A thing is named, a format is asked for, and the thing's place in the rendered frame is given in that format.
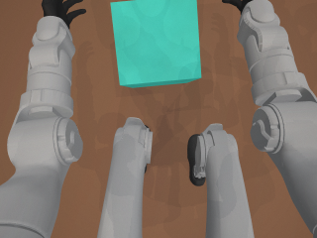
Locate robot right hand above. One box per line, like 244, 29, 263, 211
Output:
222, 0, 253, 15

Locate right robot forearm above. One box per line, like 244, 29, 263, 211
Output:
237, 0, 317, 107

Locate left robot upper arm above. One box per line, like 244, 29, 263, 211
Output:
0, 116, 83, 238

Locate robot left thigh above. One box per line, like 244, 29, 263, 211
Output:
97, 124, 153, 238

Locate robot right thigh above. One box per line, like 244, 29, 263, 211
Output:
196, 130, 255, 238

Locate robot thigh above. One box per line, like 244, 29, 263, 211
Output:
196, 130, 255, 238
97, 124, 153, 238

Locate left robot forearm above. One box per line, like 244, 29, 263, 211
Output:
7, 16, 76, 164

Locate robot left hand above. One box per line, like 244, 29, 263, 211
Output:
42, 0, 86, 29

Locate carton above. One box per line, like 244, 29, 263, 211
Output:
110, 0, 202, 88

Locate right robot upper arm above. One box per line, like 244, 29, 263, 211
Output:
250, 101, 317, 238

